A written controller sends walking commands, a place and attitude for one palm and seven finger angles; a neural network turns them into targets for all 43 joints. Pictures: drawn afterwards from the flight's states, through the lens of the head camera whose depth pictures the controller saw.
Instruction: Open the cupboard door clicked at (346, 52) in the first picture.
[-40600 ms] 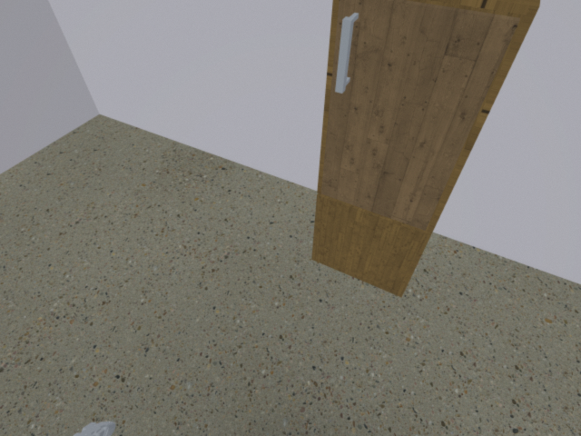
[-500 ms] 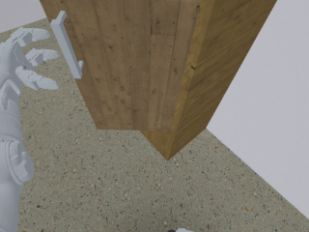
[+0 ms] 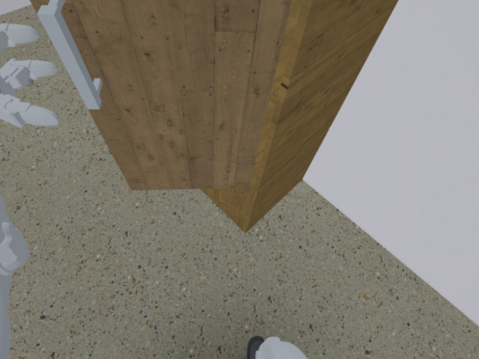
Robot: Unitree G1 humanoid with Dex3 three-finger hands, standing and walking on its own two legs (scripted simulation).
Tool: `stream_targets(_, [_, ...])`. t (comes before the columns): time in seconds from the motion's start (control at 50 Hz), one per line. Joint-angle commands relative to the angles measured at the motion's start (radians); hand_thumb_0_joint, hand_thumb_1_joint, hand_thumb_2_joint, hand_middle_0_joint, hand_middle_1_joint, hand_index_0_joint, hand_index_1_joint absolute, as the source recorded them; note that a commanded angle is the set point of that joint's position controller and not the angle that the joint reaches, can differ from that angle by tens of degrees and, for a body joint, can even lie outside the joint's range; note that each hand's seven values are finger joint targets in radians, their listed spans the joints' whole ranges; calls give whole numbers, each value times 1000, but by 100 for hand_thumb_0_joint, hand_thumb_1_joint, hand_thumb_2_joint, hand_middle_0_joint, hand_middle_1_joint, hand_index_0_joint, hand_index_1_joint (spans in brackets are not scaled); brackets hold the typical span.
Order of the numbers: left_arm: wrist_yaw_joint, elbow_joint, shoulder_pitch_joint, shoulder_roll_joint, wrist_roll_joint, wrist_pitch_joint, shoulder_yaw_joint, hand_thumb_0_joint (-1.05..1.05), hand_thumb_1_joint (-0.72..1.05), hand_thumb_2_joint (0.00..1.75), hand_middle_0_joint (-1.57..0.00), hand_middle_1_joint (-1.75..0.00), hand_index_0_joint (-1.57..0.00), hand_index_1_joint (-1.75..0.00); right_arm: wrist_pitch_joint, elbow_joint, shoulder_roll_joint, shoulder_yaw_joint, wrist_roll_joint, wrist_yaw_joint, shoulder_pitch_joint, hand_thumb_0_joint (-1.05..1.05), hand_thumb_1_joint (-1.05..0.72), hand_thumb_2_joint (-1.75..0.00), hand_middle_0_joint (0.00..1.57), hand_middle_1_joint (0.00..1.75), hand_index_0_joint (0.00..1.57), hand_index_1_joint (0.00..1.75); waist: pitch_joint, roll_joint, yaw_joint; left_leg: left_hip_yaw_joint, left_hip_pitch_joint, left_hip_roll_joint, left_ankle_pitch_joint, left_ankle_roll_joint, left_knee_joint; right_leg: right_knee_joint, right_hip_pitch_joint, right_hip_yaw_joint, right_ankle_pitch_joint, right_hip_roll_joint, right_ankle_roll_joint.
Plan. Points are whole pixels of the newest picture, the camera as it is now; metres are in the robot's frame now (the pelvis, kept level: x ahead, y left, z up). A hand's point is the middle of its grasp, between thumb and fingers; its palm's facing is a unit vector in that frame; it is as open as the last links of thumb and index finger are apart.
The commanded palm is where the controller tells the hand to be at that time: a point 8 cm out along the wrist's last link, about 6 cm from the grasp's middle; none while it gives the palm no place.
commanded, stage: move the hooked fingers beside the handle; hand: left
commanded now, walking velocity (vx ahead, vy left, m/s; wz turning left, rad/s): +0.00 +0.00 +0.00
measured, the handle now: (78, 56) +0.55 +0.20 +0.15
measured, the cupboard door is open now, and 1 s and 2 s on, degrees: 49 49 50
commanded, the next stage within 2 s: slide the fingers in behind the handle in 0.38 s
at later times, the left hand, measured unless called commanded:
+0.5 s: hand (32, 84) +0.50 +0.25 +0.15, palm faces -0.05 -1.00 +0.00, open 14.0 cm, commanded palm +0.48 +0.29 +0.15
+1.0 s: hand (62, 84) +0.50 +0.21 +0.15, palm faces -0.03 -1.00 -0.01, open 14.0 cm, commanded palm +0.47 +0.26 +0.15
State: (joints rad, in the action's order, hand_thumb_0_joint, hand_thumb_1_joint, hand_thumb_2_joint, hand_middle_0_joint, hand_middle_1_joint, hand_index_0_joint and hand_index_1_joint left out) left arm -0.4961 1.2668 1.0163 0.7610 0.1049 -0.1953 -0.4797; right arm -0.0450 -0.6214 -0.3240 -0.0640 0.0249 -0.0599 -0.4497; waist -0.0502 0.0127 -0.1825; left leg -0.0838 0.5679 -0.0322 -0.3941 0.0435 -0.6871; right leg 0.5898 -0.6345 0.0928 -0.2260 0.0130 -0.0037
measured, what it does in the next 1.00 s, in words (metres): stands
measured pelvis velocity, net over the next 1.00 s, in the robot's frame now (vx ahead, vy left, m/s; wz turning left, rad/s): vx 0.00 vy -0.01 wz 0.01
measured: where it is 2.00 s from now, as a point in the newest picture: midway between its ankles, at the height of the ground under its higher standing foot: outside the picture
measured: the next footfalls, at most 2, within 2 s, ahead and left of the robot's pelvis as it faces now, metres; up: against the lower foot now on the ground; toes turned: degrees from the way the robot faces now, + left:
none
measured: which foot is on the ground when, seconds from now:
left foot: down 0.00-1.00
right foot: down 0.00-1.00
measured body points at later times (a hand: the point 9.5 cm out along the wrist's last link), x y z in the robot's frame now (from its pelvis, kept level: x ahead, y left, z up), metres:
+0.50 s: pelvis +0.01 +0.00 +0.00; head +0.10 +0.02 +0.44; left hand +0.49 +0.30 +0.15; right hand +0.05 -0.27 -0.11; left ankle -0.04 +0.08 -0.72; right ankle +0.03 -0.12 -0.72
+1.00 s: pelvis +0.00 -0.01 +0.00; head +0.09 -0.01 +0.44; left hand +0.49 +0.26 +0.15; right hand +0.02 -0.28 -0.11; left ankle -0.04 +0.08 -0.72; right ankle +0.03 -0.12 -0.72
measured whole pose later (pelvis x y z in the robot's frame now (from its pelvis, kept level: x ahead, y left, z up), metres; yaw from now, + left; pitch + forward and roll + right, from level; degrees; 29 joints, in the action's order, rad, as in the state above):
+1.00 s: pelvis +0.00 -0.01 +0.00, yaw +1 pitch +14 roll -2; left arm -0.40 1.17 0.96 0.61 0.13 -0.19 -0.41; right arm -0.03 -0.62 -0.31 -0.05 0.03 -0.04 -0.41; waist -0.06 0.03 -0.14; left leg -0.07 0.51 -0.03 -0.39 0.03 -0.67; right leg 0.59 -0.59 0.10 -0.24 0.01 -0.02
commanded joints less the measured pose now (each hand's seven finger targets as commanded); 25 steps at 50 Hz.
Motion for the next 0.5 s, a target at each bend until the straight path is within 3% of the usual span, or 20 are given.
stream_targets(0.0, [-15,-265,427,348,41,-90,-59,0,-50,30,-30,-120,-30,-120,11,68,-184,71,2,-7,-131,0,-90,-90,20,30,20,30,-474,143,44,118,-207,7,498,-29,64,14,284,-60,337,-35,-24])
stream_targets(0.02, [-21,-283,439,308,43,-90,-27,0,-50,30,-30,-120,-30,-120,10,65,-180,73,2,-5,-128,0,-90,-90,20,30,20,30,-472,181,36,121,-241,3,522,-36,62,10,253,-57,328,-36,-23])
stream_targets(0.08, [-34,-250,382,273,65,-71,-25,0,-50,30,-30,-120,-30,-120,6,62,-183,77,1,-3,-140,0,-90,-90,20,30,20,30,-446,125,35,125,-252,-5,579,-37,56,8,230,-46,335,-44,-23])
stream_targets(0.12, [-36,-270,399,263,64,-62,-17,0,-50,30,-30,-120,-30,-120,6,55,-181,78,0,1,-137,0,-90,-90,20,30,20,30,-445,167,38,128,-267,-6,591,-44,53,7,215,-46,332,-42,-23])
stream_targets(0.18, [-28,-300,358,250,75,-61,-26,0,-50,30,-30,-120,-30,-120,4,66,-180,82,-3,6,-137,0,-90,-90,20,30,20,30,-458,126,46,128,-275,-9,646,-46,48,15,231,-41,362,-45,-26])
stream_targets(0.2, [-27,-321,376,228,71,-60,-3,0,-50,30,-30,-120,-30,-120,3,65,-174,82,-1,8,-127,0,-90,-90,20,30,20,30,-458,175,45,128,-296,-10,664,-52,47,13,214,-42,360,-44,-24])
stream_targets(0.22, [-23,-321,374,205,71,-58,10,0,-50,30,-30,-120,-30,-120,3,63,-170,82,-2,11,-125,0,-90,-90,20,30,20,30,-439,182,44,131,-302,-11,664,-55,44,11,197,-39,348,-44,-25])
stream_targets(0.26, [-10,-301,372,193,72,-51,10,0,-50,30,-30,-120,-30,-120,4,59,-171,84,-2,11,-125,0,-90,-90,20,30,20,30,-415,119,34,131,-277,-13,628,-47,46,9,200,-38,339,-46,-21])
stream_targets(0.28, [-5,-324,399,196,75,-57,13,0,-50,30,-30,-120,-30,-120,4,61,-172,83,-2,7,-124,0,-90,-90,20,30,20,30,-425,130,31,133,-288,-13,655,-48,45,13,207,-38,353,-45,-24])
stream_targets(0.3, [-1,-354,429,185,71,-60,24,0,-50,30,-30,-120,-30,-120,7,59,-167,83,-2,9,-117,0,-90,-90,20,30,20,30,-446,186,32,137,-320,-13,676,-56,43,12,194,-40,352,-44,-23])
stream_targets(0.34, [11,-347,411,183,68,-60,19,0,-50,30,-30,-120,-30,-120,10,54,-164,83,-3,10,-115,0,-90,-90,20,30,20,30,-443,153,35,140,-318,-16,684,-58,39,14,200,-37,354,-44,-23])
stream_targets(0.36, [14,-354,422,166,67,-61,32,0,-50,30,-30,-120,-30,-120,13,57,-161,83,-3,12,-109,0,-90,-90,20,30,20,30,-445,167,33,136,-318,-13,674,-57,40,13,204,-39,356,-43,-22])
stream_targets(0.4, [27,-360,432,206,65,-67,-2,0,-50,30,-30,-120,-30,-120,13,56,-162,81,-3,9,-106,0,-90,-90,20,30,20,30,-462,162,43,144,-324,-14,700,-61,38,20,220,-38,370,-43,-25])
stream_targets(0.42, [28,-353,419,157,63,-64,35,0,-50,30,-30,-120,-30,-120,15,61,-156,79,-2,11,-96,0,-90,-90,20,30,20,30,-453,166,40,140,-320,-12,694,-59,40,19,220,-39,369,-42,-23])
stream_targets(0.48, [38,-324,399,125,68,-56,53,0,-50,30,-30,-120,-30,-120,17,62,-156,79,1,10,-95,0,-90,-90,20,30,20,30,-426,129,33,131,-295,-10,657,-48,43,16,223,-38,365,-41,-23])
